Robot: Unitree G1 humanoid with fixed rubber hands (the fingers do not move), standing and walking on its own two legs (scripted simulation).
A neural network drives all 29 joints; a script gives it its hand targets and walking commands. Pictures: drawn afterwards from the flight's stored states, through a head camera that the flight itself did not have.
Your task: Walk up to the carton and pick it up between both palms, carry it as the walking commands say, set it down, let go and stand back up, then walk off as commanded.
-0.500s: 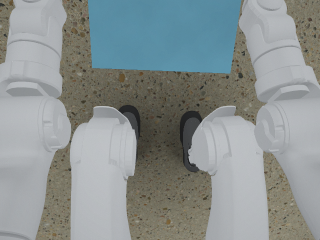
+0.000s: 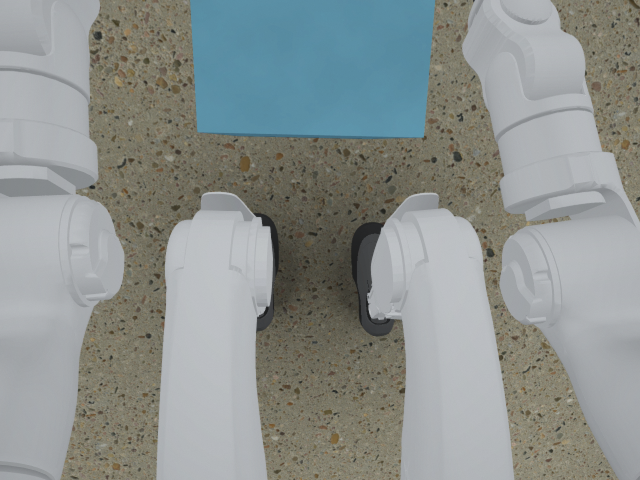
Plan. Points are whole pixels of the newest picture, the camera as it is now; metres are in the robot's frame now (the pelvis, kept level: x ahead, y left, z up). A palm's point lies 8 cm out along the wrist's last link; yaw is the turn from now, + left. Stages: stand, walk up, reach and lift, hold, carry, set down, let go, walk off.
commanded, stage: set down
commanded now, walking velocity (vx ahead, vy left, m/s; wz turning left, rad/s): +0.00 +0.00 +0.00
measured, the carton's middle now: (307, 49) +0.51 +0.03 -0.27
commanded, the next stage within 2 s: let go in 0.84 s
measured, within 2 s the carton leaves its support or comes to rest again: neither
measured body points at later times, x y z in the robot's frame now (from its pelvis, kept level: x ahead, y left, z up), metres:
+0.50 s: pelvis +0.01 +0.00 +0.14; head +0.35 +0.03 +0.41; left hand +0.57 +0.24 +0.04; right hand +0.55 -0.14 +0.03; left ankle +0.14 +0.10 -0.38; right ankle +0.13 -0.11 -0.38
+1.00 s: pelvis +0.01 +0.00 +0.24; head +0.35 +0.03 +0.52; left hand +0.55 +0.25 +0.12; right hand +0.53 -0.14 +0.11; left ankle +0.14 +0.10 -0.38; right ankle +0.13 -0.11 -0.38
